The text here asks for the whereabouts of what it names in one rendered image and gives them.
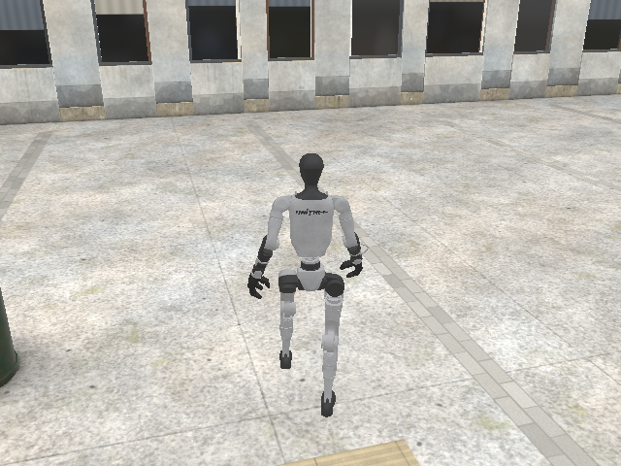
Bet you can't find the left robot upper arm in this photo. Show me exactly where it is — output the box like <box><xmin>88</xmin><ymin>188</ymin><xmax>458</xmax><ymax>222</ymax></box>
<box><xmin>264</xmin><ymin>195</ymin><xmax>291</xmax><ymax>250</ymax></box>

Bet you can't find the right robot upper arm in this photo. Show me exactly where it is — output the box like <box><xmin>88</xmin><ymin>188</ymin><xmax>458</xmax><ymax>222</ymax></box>
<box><xmin>331</xmin><ymin>195</ymin><xmax>358</xmax><ymax>248</ymax></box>

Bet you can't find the robot right forearm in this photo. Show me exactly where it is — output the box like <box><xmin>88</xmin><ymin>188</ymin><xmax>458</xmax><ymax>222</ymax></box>
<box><xmin>347</xmin><ymin>232</ymin><xmax>363</xmax><ymax>265</ymax></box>

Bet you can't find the robot right hand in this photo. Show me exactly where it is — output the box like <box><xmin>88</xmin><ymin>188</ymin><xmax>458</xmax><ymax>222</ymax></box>
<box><xmin>340</xmin><ymin>258</ymin><xmax>363</xmax><ymax>278</ymax></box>

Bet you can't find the robot right thigh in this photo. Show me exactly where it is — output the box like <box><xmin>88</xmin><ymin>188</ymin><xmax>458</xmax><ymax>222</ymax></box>
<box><xmin>321</xmin><ymin>272</ymin><xmax>344</xmax><ymax>352</ymax></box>

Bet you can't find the robot left forearm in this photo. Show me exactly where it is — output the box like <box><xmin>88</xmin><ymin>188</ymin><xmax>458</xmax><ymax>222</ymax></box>
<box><xmin>251</xmin><ymin>235</ymin><xmax>273</xmax><ymax>279</ymax></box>

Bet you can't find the left robot shin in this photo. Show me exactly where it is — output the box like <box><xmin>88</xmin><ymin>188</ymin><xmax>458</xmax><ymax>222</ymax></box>
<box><xmin>279</xmin><ymin>301</ymin><xmax>293</xmax><ymax>357</ymax></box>

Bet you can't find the robot left hand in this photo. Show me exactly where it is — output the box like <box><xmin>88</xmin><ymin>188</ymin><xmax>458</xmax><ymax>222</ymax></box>
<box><xmin>247</xmin><ymin>273</ymin><xmax>270</xmax><ymax>299</ymax></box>

